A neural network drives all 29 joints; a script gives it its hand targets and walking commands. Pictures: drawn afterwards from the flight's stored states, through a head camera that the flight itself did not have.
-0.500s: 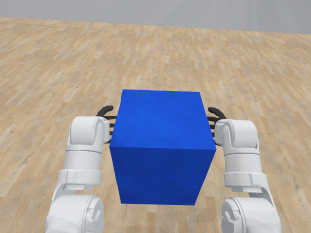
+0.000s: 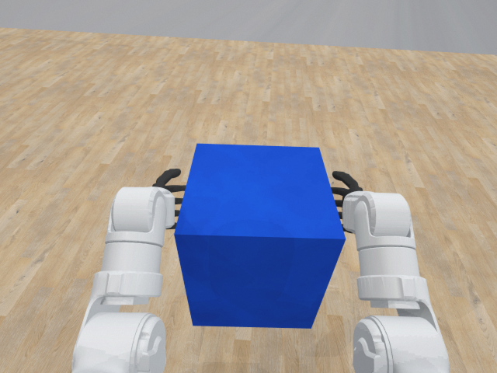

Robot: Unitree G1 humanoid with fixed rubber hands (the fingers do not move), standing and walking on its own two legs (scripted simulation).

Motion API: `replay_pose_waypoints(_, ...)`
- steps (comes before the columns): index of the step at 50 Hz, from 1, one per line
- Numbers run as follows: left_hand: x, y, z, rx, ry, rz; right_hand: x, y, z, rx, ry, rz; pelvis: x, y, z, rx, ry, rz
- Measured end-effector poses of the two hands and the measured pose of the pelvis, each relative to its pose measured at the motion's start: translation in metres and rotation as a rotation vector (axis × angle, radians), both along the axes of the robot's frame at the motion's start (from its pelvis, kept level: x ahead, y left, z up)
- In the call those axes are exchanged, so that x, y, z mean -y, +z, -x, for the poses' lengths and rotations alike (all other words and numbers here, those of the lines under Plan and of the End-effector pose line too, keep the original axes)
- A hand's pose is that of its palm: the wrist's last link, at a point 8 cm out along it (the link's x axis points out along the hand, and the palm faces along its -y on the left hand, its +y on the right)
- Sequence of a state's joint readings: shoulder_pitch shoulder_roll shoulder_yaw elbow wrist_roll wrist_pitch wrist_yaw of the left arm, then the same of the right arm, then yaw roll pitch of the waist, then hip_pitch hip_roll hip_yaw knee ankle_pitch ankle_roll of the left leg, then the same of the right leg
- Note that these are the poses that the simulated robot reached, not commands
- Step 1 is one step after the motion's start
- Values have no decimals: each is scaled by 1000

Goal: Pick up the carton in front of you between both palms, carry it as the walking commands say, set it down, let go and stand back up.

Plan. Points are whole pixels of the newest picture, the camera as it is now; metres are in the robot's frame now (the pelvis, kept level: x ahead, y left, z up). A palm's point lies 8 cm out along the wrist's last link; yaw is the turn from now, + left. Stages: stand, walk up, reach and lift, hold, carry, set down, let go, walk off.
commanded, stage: carry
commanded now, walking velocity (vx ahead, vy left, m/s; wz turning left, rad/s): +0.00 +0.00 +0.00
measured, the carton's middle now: (255, 237) +0.35 +0.00 +0.06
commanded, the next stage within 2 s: none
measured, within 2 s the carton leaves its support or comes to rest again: neither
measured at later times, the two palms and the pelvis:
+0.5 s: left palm (140, 175) +0.43 +0.20 +0.12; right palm (307, 174) +0.44 -0.10 +0.12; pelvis +0.09 +0.04 +0.00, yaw +2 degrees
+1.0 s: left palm (186, 118) +0.68 +0.17 +0.09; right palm (304, 116) +0.72 -0.13 +0.09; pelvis +0.36 +0.00 +0.02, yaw +4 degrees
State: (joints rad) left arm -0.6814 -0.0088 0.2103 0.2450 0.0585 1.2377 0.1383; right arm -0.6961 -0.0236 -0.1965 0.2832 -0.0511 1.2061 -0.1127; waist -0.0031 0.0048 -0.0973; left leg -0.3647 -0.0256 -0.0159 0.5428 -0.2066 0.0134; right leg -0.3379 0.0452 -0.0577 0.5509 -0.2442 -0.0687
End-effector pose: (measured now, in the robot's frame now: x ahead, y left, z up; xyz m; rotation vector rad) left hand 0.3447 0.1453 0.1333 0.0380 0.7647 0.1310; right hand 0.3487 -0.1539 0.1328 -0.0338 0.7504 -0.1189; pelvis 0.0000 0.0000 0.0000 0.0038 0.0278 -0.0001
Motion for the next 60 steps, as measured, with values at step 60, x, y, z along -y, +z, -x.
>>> replay_pose_waypoints(60,-42,-26,-440,97,160,85,-42,-30,-460,87,-31,-124,-21,12,-498,-56,56,-24)
